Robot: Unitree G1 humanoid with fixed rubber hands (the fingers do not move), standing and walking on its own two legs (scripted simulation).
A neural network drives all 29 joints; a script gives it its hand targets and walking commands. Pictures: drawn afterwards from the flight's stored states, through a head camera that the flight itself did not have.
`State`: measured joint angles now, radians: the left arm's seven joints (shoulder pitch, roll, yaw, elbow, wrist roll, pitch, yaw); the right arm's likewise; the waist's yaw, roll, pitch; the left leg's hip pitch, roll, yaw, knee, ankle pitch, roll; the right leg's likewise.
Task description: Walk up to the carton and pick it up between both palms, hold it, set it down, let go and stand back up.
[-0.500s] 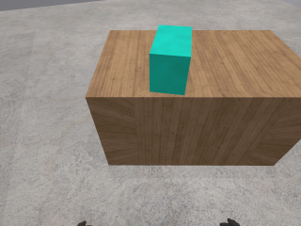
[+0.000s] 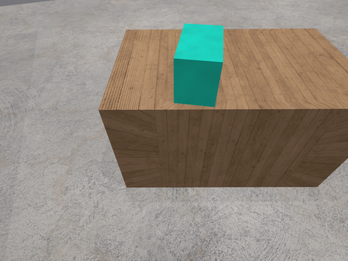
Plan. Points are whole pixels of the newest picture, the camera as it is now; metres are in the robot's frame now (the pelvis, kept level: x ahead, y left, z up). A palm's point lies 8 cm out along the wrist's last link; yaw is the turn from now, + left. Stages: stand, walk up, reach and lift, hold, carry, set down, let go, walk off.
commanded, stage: stand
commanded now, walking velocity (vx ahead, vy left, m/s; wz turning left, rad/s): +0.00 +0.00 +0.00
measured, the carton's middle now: (198, 63) +0.87 -0.11 +0.00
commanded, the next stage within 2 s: none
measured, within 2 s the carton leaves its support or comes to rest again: neither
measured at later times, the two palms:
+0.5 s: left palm out of the picture +0.05 +0.24 -0.13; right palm out of the picture +0.06 -0.23 -0.12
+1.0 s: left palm out of the picture -0.03 +0.22 -0.13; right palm out of the picture -0.02 -0.23 -0.13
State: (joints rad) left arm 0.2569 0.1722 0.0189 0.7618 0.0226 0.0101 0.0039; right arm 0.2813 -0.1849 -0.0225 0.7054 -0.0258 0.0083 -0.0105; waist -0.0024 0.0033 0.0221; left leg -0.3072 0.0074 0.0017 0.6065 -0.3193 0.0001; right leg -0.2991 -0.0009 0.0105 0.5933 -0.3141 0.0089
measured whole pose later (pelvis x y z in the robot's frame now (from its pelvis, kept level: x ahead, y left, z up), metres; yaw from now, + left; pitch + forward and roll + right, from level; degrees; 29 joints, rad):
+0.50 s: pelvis +0.01 +0.01 +0.01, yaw +0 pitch -1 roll +0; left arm 0.30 0.19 0.02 0.89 0.01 0.01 0.03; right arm 0.31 -0.19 -0.03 0.85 -0.02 -0.01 -0.03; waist 0.00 -0.01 0.03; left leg -0.22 -0.01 0.01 0.55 -0.31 0.01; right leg -0.22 -0.01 0.02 0.53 -0.30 0.02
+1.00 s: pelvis -0.01 +0.00 +0.01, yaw +0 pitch -1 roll +0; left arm 0.32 0.15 0.01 1.08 0.01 0.00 0.03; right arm 0.33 -0.17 -0.03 1.04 -0.01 0.00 -0.03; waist -0.01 0.01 0.03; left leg -0.20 0.00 0.00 0.45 -0.22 0.00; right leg -0.20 -0.01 0.01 0.45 -0.23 0.01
